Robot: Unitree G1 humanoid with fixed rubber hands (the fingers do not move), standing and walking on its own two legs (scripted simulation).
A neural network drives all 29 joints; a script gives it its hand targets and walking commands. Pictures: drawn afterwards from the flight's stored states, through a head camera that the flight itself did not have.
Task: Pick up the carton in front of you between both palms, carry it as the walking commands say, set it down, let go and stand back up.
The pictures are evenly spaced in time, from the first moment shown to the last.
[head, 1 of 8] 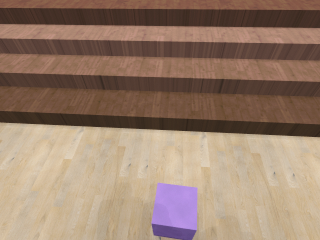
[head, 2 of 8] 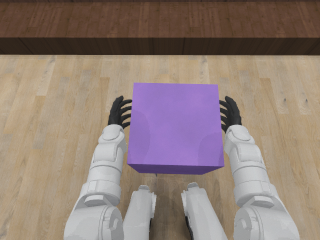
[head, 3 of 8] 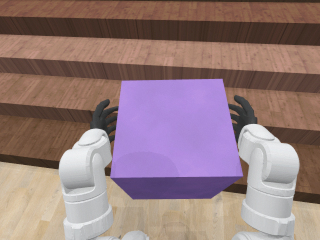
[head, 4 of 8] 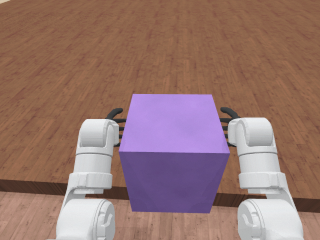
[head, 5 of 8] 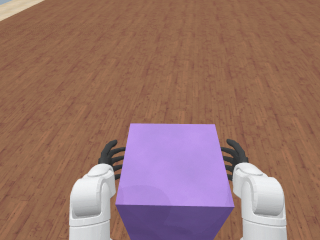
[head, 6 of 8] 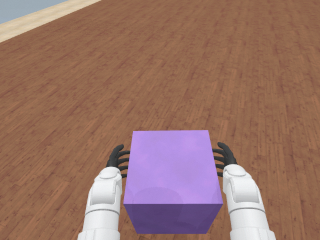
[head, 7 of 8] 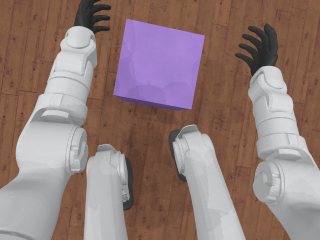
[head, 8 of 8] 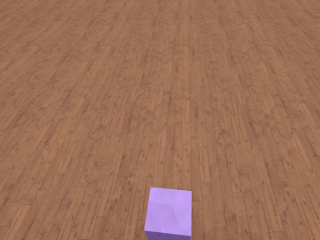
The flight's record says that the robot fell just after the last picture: no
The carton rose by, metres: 1.81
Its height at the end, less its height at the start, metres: +1.05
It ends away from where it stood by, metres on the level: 4.96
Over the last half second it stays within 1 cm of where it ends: yes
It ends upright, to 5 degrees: yes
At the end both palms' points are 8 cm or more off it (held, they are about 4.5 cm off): yes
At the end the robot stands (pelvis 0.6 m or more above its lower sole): yes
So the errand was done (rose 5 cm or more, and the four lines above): yes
